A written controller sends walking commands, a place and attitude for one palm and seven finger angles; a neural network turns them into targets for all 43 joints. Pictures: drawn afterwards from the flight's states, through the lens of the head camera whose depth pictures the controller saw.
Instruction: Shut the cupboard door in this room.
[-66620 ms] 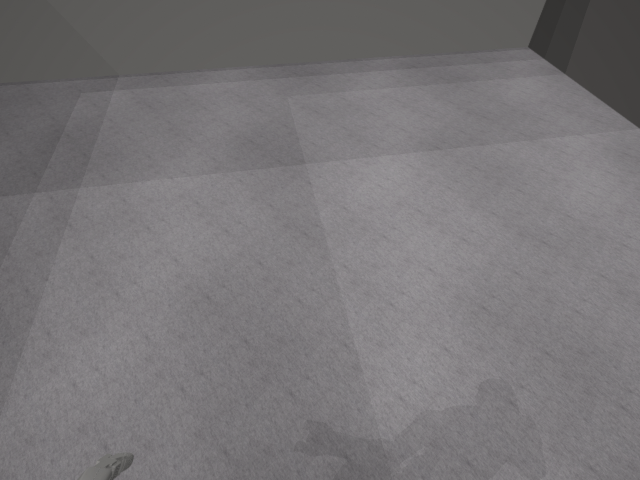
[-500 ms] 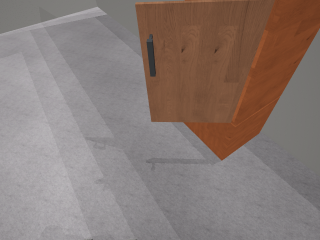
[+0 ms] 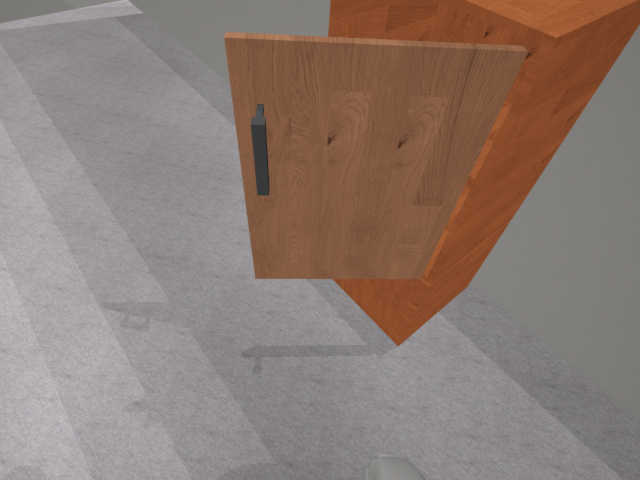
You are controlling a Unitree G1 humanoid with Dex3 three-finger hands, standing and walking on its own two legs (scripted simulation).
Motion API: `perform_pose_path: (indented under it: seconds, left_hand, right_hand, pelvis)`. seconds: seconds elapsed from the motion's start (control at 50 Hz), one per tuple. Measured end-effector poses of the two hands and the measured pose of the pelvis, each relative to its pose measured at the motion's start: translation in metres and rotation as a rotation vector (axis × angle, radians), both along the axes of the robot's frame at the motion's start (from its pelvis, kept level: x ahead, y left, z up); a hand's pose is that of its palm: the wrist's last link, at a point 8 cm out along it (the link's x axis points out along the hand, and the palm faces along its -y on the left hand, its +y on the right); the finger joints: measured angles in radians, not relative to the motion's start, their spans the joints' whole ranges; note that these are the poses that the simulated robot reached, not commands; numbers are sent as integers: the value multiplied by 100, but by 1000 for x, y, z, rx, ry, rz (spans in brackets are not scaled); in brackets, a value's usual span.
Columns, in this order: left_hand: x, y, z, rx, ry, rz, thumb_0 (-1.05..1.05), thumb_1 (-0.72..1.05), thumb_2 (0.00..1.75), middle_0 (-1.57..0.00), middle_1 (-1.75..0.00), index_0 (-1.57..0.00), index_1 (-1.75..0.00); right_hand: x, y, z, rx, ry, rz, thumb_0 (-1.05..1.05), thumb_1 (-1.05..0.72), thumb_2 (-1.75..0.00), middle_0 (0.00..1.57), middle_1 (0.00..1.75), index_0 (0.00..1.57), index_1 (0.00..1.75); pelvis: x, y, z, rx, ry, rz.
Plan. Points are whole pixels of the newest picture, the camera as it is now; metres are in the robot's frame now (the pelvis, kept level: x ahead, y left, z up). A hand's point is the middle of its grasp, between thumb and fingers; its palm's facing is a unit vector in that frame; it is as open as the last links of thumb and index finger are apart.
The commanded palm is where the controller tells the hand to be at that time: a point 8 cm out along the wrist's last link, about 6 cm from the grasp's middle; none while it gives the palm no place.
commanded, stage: take the last steps up to it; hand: left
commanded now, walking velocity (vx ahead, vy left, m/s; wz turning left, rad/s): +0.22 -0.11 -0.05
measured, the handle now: (261, 151) +0.59 +0.12 +0.06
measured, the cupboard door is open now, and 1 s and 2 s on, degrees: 53 53 53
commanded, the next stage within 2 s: come to a stop and stand still in 0.18 s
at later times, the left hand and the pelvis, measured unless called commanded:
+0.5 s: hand (265, 437) +0.21 +0.08 -0.17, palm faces +0.03 -0.97 -0.22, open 7.2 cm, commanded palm none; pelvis +0.16 -0.10 -0.01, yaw +0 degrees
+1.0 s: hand (214, 426) +0.23 +0.17 -0.19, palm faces -0.01 -0.97 -0.23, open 7.4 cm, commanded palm none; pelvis +0.15 -0.05 +0.00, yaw -2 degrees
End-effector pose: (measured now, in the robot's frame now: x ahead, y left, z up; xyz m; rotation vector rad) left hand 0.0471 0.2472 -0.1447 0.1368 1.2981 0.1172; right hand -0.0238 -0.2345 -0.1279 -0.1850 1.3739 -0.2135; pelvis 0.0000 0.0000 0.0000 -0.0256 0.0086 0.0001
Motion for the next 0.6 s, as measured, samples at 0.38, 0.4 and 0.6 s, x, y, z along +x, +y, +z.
perform_pose_path:
  seconds: [0.38,0.4,0.6]
  left_hand:
    - [153,-111,6,61,-52,-11,-1,94,90,-20,-30,-21,-30]
    - [154,-112,6,62,-43,-10,-1,94,90,-20,-30,-21,-30]
    - [154,-106,-5,47,29,64,0,92,90,-20,-30,-21,-30]
  right_hand:
    - [157,-96,-26,62,33,-23,0,-91,-90,20,30,20,30]
    - [175,-98,-25,58,4,-11,0,-91,-90,20,30,20,30]
    - [309,-86,-12,40,-192,85,0,-91,-90,20,30,20,30]
  pelvis:
    - [137,-94,-6,27,26,1]
    - [142,-95,-5,27,28,0]
    - [175,-85,-8,19,2,-2]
